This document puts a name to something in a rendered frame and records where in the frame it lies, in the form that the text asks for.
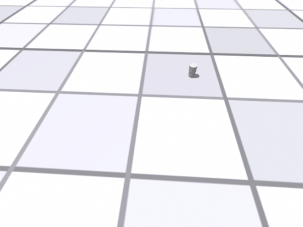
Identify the cup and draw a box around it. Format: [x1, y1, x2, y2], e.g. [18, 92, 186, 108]
[188, 63, 197, 78]

